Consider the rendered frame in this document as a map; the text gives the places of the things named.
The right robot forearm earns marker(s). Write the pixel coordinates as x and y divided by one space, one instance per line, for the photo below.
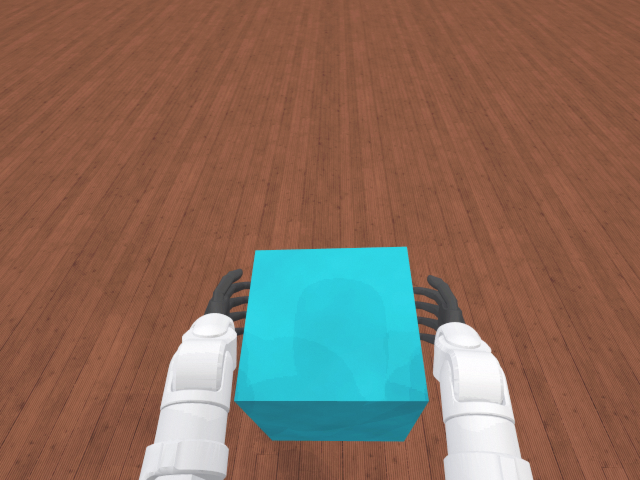
481 437

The robot left hand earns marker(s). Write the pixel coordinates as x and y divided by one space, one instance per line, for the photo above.
222 303

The left robot forearm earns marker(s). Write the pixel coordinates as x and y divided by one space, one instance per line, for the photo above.
190 437

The carton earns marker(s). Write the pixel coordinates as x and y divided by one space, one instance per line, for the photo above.
331 348

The robot right hand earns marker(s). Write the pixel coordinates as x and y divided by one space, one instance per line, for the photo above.
446 311

